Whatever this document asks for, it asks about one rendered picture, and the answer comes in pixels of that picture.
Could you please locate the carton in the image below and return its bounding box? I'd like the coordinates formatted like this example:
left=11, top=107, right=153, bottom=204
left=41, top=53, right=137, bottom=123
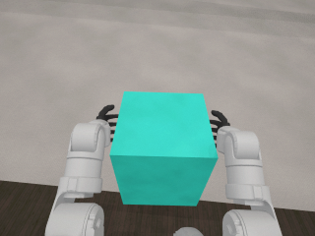
left=109, top=91, right=219, bottom=207

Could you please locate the robot left forearm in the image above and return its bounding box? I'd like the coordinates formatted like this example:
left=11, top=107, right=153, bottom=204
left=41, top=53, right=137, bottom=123
left=44, top=119, right=111, bottom=236

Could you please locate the robot right forearm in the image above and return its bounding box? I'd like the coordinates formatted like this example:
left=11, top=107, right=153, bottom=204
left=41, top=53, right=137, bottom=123
left=217, top=126, right=283, bottom=236

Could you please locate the robot right upper arm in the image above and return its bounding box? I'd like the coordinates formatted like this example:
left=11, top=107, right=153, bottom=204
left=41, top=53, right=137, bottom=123
left=222, top=209, right=282, bottom=236

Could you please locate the robot left hand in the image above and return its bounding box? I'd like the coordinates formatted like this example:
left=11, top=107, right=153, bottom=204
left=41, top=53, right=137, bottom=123
left=96, top=104, right=119, bottom=142

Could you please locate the robot right hand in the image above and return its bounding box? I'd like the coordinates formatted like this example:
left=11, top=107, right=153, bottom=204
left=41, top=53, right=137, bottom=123
left=209, top=110, right=230, bottom=147

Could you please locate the robot left upper arm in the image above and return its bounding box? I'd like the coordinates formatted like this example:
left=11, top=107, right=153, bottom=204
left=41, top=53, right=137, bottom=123
left=45, top=203, right=104, bottom=236

